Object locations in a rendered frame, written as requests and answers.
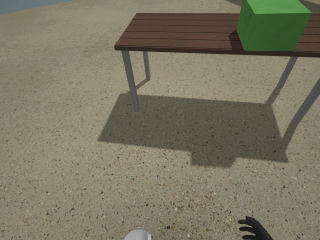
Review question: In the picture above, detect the robot left thigh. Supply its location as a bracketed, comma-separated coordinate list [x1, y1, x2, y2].
[123, 229, 152, 240]

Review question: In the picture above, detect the carton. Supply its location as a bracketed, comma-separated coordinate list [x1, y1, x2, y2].
[236, 0, 312, 51]

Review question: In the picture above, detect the robot right hand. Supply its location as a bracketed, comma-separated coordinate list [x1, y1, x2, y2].
[238, 216, 273, 240]

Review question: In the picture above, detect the table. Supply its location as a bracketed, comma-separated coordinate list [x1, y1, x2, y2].
[114, 13, 320, 126]

